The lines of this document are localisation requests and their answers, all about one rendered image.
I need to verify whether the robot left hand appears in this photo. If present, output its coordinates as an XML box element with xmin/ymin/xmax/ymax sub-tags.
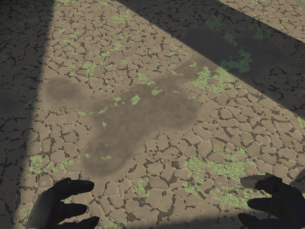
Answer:
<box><xmin>25</xmin><ymin>177</ymin><xmax>100</xmax><ymax>229</ymax></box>

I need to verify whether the robot right hand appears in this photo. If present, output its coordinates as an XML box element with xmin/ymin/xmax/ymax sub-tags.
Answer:
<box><xmin>238</xmin><ymin>173</ymin><xmax>305</xmax><ymax>229</ymax></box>

